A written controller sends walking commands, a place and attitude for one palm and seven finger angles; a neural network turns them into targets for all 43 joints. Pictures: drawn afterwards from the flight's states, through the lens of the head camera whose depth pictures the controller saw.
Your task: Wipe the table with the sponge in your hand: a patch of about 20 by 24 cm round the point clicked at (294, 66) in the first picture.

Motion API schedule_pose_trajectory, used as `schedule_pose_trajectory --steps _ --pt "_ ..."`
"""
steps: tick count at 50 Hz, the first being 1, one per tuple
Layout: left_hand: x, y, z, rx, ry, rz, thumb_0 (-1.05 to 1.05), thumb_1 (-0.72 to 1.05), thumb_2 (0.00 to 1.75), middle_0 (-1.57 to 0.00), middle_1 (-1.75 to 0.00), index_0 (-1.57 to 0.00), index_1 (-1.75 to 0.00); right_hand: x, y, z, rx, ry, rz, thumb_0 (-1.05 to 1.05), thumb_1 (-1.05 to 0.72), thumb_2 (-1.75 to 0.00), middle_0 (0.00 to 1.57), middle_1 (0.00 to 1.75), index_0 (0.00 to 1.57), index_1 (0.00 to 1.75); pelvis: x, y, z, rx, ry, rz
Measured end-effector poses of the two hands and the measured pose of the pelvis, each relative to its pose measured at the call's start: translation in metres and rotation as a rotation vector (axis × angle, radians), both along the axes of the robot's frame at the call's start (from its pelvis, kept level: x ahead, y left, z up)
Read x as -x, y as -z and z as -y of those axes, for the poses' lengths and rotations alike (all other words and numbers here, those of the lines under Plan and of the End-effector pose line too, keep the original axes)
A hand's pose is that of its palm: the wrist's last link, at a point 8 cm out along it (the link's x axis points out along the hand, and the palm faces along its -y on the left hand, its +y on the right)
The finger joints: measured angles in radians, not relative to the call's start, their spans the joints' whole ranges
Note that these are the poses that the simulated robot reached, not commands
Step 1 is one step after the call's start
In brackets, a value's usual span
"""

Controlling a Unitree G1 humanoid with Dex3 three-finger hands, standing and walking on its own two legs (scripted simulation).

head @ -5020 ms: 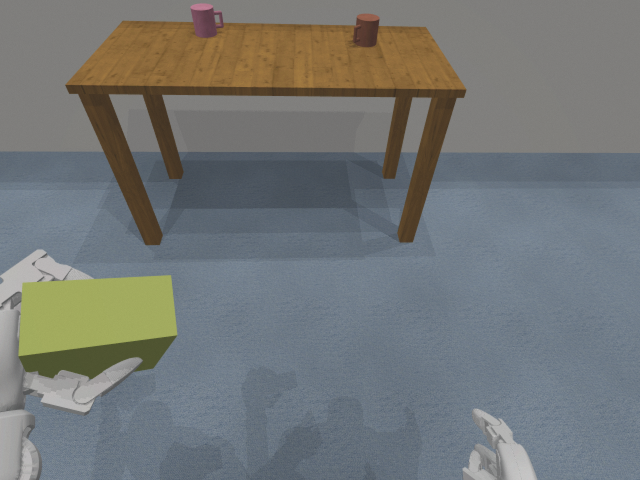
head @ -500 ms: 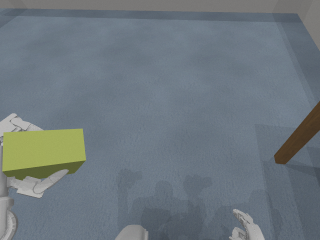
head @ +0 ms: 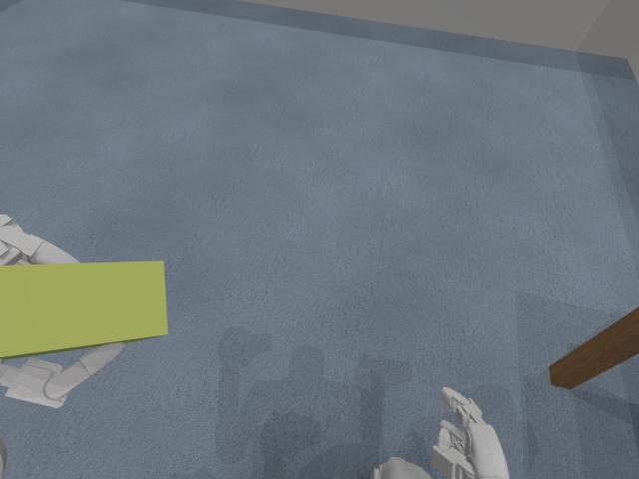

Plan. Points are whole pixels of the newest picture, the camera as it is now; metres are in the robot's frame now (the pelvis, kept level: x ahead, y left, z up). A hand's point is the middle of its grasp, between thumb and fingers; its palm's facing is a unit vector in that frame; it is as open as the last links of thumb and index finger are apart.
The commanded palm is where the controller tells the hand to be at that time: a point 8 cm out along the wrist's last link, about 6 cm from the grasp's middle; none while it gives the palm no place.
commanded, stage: walk to a spot facing it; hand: left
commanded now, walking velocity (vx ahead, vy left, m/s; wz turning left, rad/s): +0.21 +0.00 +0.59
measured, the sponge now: (99, 311) +0.23 +0.20 +0.17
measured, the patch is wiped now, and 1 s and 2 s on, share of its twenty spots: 0.00 0.00 0.00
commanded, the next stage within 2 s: turn to face it in 0.22 s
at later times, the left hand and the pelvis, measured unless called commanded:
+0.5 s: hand (39, 278) +0.25 +0.26 +0.18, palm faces +0.56 -0.70 -0.44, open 9.8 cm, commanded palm +0.18 +0.28 +0.18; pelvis +0.08 -0.02 -0.01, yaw +11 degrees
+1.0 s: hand (192, 241) +0.30 +0.14 +0.18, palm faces +0.31 -0.82 -0.49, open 9.8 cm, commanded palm +0.24 +0.19 +0.18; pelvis +0.07 -0.08 +0.00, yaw -3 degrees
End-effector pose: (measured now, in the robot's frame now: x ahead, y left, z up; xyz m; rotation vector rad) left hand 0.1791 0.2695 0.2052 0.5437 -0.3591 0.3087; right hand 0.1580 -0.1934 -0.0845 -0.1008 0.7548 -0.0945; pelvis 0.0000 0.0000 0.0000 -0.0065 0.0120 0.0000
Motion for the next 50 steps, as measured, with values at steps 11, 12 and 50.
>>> schedule_pose_trajectory --steps 11,12,50 --pt "-0.01 0.018 0.007 0.031 -0.23 -0.087 0.0 -0.46 0.99 -0.78 -1.34 -0.79 -1.34 -0.067 0.03 0.037 0.051 -0.157 -0.117 0.01 -0.9 -0.89 0.21 0.3 0.21 0.3 -0.047 0.005 0.034 -0.032 -0.122 0.036" --pt "-0.011 0.02 0.007 0.045 -0.241 -0.098 0.0 -0.46 0.99 -0.78 -1.34 -0.79 -1.34 -0.073 0.025 0.043 0.074 -0.158 -0.116 0.01 -0.9 -0.89 0.21 0.3 0.21 0.3 -0.05 0.002 0.035 -0.037 -0.132 0.035" --pt "-0.083 0.006 0.087 -0.004 0.015 -0.113 0.0 -0.46 0.99 -0.78 -1.34 -0.78 -1.34 -0.058 0.001 0.136 0.098 0.05 -0.088 0.01 -0.91 -0.89 0.2 0.3 0.2 0.3 -0.065 -0.005 0.078 -0.067 0.061 -0.023"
